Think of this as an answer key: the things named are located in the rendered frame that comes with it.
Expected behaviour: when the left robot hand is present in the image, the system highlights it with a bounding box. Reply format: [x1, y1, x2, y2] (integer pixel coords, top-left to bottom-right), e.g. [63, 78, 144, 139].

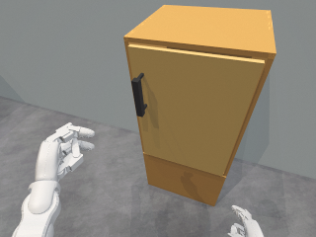
[35, 122, 95, 183]

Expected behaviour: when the cupboard door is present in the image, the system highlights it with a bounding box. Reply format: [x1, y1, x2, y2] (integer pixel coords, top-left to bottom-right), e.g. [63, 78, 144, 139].
[127, 44, 265, 176]

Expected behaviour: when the robot left forearm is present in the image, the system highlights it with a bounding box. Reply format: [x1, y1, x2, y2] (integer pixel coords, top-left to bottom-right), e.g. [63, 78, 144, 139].
[12, 180, 61, 237]

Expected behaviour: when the handle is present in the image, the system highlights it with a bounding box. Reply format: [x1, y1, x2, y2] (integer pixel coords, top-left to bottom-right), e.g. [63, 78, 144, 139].
[131, 73, 147, 117]

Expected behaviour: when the right robot hand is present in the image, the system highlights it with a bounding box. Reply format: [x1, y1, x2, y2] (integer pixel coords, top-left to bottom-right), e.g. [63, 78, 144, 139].
[227, 205, 264, 237]

